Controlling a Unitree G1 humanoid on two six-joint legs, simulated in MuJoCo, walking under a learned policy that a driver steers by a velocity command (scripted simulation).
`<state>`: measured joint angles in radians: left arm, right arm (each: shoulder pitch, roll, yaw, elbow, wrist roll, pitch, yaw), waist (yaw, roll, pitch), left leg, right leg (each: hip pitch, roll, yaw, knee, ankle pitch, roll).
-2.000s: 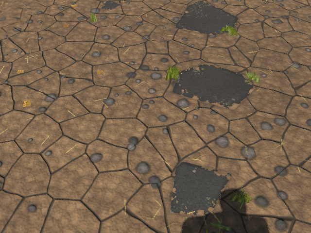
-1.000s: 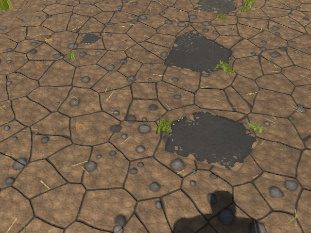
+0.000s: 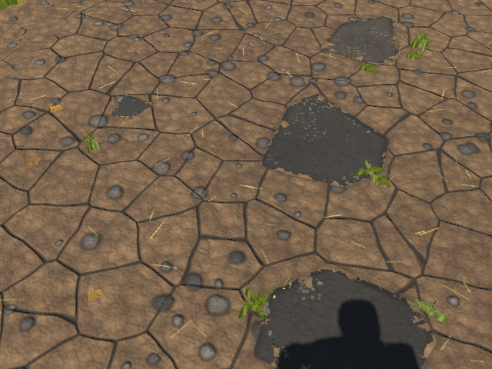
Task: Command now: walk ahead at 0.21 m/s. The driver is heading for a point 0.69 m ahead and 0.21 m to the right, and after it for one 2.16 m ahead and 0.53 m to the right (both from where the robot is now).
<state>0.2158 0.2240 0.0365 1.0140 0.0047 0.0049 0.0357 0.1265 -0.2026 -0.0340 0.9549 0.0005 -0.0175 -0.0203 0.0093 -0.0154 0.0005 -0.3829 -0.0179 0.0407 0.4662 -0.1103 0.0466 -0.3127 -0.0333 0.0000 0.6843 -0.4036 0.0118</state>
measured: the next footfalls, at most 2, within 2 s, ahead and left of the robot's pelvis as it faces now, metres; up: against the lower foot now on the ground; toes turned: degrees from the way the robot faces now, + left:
right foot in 0.06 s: +0.03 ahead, -0.13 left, +0.00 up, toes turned -1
left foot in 0.44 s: +0.23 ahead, +0.15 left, +0.00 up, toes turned +4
